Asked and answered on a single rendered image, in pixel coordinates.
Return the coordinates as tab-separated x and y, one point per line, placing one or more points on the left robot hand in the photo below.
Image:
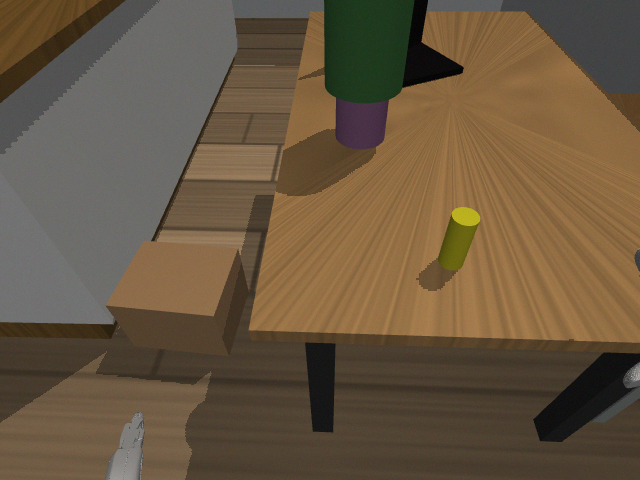
126	462

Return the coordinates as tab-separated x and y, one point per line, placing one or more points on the potted plant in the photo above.
365	47

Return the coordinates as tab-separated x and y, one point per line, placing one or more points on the right robot hand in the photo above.
632	377

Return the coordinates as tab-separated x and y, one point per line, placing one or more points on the table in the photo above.
526	138

